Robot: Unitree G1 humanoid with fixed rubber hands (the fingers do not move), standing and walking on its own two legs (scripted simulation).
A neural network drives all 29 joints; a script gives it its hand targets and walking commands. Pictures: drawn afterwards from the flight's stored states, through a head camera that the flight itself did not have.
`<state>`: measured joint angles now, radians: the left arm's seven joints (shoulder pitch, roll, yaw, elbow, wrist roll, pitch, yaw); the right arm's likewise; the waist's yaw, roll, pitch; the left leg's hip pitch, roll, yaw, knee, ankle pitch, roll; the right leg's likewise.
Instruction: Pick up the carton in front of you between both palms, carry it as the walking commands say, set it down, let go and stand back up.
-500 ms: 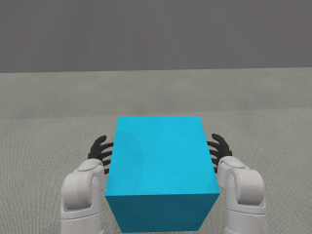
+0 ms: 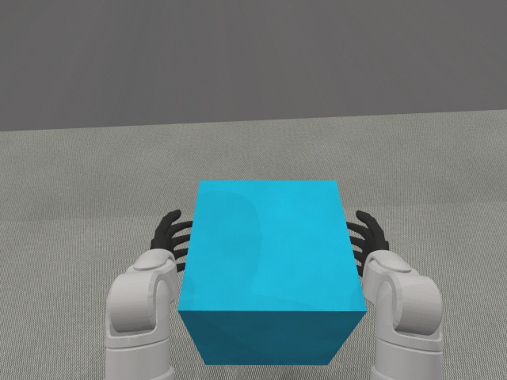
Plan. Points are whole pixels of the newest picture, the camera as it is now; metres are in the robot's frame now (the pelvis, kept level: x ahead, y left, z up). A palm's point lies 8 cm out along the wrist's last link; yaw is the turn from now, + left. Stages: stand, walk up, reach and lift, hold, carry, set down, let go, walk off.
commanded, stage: carry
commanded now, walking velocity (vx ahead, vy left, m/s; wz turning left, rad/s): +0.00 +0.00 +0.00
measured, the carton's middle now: (267, 277) +0.28 +0.00 +0.00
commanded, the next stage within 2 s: hold in 1.68 s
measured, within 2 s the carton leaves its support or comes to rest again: neither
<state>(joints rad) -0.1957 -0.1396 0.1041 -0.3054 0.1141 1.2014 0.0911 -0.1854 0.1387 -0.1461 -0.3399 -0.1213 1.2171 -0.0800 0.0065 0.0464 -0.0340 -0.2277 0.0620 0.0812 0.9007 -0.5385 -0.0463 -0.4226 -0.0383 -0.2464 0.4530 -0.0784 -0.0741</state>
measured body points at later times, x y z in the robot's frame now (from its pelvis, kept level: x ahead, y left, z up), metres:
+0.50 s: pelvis +0.13 +0.02 +0.00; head +0.11 +0.02 +0.45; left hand +0.41 +0.17 +0.08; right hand +0.41 -0.14 +0.08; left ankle +0.08 +0.13 -0.73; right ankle +0.10 -0.08 -0.73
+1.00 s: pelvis +0.12 +0.02 +0.01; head +0.08 +0.02 +0.45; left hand +0.39 +0.17 +0.06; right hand +0.38 -0.14 +0.06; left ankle +0.08 +0.13 -0.73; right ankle +0.10 -0.08 -0.73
